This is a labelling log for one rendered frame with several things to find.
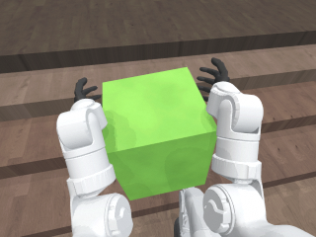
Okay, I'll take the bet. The robot left upper arm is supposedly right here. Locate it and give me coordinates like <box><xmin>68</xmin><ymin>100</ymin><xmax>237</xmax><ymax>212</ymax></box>
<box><xmin>72</xmin><ymin>193</ymin><xmax>133</xmax><ymax>237</ymax></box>

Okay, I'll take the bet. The robot right shin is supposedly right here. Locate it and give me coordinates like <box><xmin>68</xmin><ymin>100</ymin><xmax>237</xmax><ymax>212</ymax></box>
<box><xmin>179</xmin><ymin>187</ymin><xmax>194</xmax><ymax>237</ymax></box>

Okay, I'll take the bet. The right robot thigh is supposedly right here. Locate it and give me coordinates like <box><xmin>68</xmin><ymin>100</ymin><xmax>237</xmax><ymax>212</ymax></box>
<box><xmin>179</xmin><ymin>188</ymin><xmax>221</xmax><ymax>237</ymax></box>

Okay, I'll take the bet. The carton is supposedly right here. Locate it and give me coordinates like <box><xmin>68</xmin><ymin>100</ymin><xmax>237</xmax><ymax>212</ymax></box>
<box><xmin>102</xmin><ymin>67</ymin><xmax>217</xmax><ymax>200</ymax></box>

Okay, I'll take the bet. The robot right upper arm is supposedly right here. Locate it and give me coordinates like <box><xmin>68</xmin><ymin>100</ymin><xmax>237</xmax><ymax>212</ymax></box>
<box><xmin>202</xmin><ymin>183</ymin><xmax>315</xmax><ymax>237</ymax></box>

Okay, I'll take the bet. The robot right hand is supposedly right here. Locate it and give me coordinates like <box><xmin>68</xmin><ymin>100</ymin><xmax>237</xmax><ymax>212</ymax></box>
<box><xmin>197</xmin><ymin>57</ymin><xmax>230</xmax><ymax>102</ymax></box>

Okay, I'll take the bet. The robot left hand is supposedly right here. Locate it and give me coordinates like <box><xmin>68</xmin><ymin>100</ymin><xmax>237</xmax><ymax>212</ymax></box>
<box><xmin>74</xmin><ymin>77</ymin><xmax>103</xmax><ymax>106</ymax></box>

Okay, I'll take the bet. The robot left forearm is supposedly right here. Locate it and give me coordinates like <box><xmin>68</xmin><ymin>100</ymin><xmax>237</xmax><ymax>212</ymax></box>
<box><xmin>56</xmin><ymin>99</ymin><xmax>116</xmax><ymax>232</ymax></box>

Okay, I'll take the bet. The robot right forearm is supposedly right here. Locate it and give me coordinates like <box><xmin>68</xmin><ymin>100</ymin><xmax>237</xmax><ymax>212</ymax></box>
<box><xmin>205</xmin><ymin>81</ymin><xmax>266</xmax><ymax>206</ymax></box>

